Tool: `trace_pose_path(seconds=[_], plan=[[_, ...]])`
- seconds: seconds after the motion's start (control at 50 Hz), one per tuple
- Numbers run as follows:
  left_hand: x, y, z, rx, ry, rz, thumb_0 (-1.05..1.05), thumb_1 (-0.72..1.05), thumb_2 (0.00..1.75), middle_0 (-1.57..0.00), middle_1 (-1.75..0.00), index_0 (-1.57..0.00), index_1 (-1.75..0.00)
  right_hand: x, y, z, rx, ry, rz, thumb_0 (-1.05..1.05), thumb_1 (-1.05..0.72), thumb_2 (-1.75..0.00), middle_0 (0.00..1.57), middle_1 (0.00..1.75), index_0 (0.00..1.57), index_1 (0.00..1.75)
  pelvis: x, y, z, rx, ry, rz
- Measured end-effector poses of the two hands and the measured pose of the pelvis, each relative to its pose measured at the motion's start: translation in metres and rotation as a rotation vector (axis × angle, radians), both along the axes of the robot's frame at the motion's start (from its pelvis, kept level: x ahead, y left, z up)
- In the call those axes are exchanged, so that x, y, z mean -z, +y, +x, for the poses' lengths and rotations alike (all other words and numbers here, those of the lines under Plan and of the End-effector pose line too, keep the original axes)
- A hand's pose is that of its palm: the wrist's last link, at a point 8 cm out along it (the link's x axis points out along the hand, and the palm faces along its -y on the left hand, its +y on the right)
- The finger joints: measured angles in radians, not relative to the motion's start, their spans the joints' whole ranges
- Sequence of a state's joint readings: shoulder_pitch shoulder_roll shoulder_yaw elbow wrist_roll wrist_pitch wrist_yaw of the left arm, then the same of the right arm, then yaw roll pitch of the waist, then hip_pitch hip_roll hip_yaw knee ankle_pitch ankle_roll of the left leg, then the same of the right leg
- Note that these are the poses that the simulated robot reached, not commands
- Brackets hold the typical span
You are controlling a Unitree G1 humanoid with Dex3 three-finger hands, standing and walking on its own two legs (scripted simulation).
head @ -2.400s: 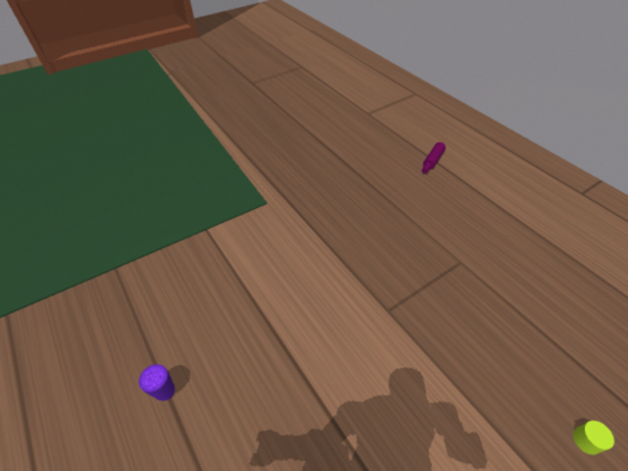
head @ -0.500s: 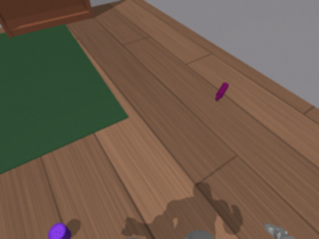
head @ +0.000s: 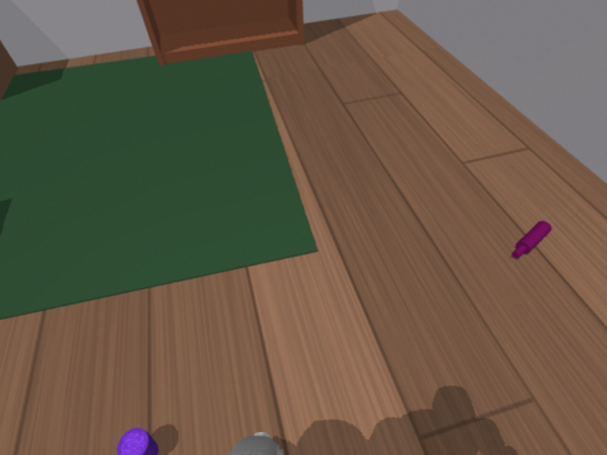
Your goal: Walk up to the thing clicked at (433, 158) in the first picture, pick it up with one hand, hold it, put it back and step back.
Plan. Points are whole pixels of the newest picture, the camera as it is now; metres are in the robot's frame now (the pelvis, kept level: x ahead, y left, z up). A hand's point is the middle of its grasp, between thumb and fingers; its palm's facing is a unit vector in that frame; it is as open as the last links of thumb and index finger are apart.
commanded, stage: walk up
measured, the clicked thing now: (530, 240) +1.05 -0.82 -0.75
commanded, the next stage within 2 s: stand in 1.40 s
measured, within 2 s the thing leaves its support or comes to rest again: neither
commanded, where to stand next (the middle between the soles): +0.19 +0.01 m, yaw +13 degrees
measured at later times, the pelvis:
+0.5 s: pelvis +0.11 -0.02 -0.04, yaw +10 degrees
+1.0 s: pelvis +0.10 +0.01 -0.02, yaw +16 degrees
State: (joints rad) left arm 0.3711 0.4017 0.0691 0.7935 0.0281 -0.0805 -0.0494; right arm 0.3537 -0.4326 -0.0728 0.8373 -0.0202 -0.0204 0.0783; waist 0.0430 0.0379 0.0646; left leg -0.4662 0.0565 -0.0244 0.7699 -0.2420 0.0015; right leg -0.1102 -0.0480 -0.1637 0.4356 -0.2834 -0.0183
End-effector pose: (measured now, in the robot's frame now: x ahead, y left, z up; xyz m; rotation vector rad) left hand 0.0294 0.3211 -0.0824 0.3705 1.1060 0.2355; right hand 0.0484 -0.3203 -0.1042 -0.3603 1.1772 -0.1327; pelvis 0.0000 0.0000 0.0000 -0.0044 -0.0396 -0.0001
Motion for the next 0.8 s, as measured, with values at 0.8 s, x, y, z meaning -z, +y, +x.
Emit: trace_pose_path(seconds=[0.8], plan=[[0.044, 0.024, 0.044, -0.273, 0.075, 0.040, 0.01, 0.90, 0.90, -0.21, -0.30, -0.21, -0.30, 0.032, 0.030, 0.187, -0.213, 0.023, -0.066, 0.01, -0.90, -0.90, 0.20, 0.30, 0.21, 0.30, 0.033, 0.006, 0.096, -0.262, 0.007, 0.014]])
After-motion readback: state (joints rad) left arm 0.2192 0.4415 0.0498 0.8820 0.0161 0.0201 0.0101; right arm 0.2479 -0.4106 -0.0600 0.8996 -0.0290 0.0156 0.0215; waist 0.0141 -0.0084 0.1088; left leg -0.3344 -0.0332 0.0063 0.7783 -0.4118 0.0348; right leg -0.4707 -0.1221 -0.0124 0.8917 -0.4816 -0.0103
